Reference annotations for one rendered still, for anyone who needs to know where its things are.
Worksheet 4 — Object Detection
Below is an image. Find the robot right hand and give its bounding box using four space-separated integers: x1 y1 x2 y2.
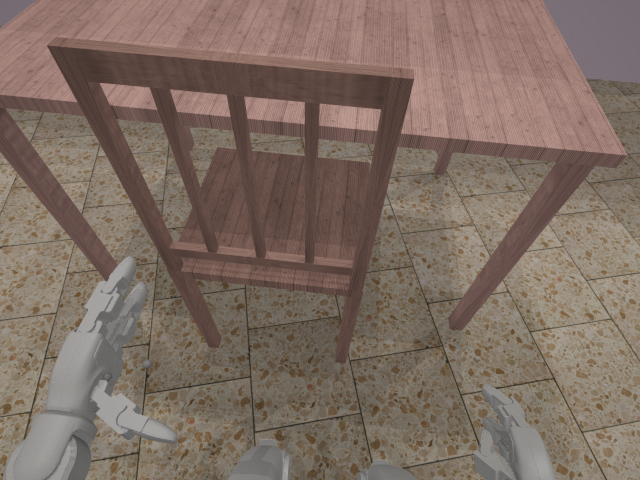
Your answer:
474 384 556 480

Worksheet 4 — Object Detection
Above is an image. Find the chair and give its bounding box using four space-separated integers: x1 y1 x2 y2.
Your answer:
47 37 414 363

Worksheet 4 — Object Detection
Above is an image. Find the table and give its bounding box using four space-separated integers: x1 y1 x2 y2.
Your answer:
0 0 628 331

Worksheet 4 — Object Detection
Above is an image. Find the right robot shin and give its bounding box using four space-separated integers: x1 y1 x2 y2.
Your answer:
370 459 390 467

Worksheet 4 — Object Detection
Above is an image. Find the robot left hand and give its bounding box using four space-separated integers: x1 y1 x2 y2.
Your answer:
45 256 178 444

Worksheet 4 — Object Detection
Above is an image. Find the robot shin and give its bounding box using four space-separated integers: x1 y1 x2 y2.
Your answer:
370 459 390 467
258 439 279 448

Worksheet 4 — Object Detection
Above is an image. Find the left robot shin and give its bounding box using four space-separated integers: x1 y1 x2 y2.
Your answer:
258 439 279 448

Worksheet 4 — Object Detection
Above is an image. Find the robot left forearm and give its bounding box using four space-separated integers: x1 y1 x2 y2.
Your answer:
3 411 98 480

